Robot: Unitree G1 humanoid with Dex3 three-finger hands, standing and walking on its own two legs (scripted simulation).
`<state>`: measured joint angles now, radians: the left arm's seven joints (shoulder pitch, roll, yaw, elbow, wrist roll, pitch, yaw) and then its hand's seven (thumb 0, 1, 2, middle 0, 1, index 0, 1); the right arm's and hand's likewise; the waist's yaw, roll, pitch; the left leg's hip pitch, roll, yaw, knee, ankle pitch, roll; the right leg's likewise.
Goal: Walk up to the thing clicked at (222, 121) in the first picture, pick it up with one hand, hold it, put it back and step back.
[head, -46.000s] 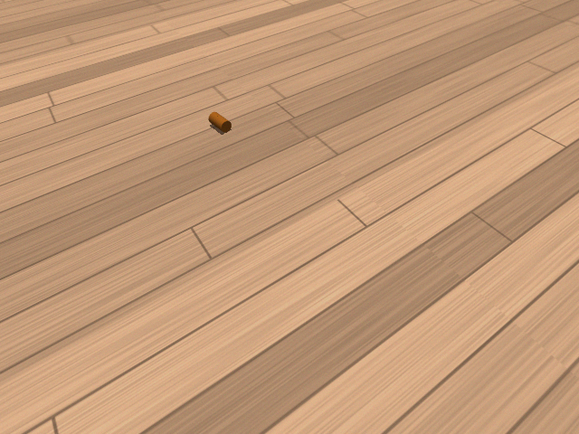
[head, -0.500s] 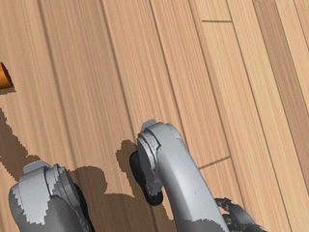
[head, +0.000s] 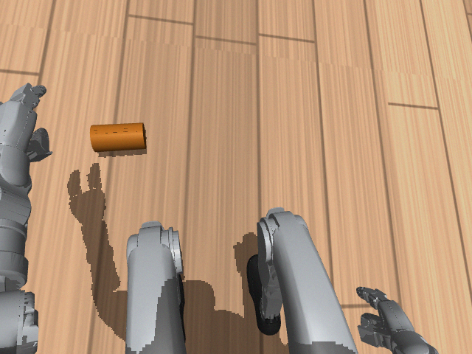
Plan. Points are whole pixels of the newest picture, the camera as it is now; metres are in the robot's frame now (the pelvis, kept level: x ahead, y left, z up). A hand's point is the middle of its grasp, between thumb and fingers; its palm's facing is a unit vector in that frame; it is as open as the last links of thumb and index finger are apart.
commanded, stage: home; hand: left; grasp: from above
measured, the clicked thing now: (119, 137) +0.57 +0.25 -0.39
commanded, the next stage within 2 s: none
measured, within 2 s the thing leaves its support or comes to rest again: neither
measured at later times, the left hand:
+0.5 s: hand (23, 229) +0.30 +0.22 +0.09, palm faces +0.04 -0.93 -0.36, open 7.4 cm
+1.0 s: hand out of the picture +0.22 +0.20 +0.25, palm faces +0.19 -0.96 -0.22, open 7.4 cm
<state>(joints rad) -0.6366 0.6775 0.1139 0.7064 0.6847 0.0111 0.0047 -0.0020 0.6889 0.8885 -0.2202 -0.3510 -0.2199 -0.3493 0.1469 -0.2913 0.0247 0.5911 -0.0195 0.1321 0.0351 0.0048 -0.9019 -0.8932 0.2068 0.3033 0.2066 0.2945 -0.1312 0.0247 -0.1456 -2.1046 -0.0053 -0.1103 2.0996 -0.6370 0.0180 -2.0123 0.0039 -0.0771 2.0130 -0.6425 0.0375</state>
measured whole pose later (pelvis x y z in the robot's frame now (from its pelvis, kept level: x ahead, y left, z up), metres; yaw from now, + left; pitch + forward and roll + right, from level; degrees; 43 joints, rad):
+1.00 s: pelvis +0.09 +0.00 +0.29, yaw +7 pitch +11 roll -3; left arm 0.52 0.22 0.03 -0.13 -0.06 0.45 0.04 0.01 0.90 0.90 -0.20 -0.30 -0.20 -0.30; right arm 0.28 -0.21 0.04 0.51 0.02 -0.20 -0.19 0.01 -0.90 -0.89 0.21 0.30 0.21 0.29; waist -0.04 0.07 -0.19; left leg -0.71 0.01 -0.06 1.00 -0.48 0.00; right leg -0.64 0.00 -0.05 0.92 -0.46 0.02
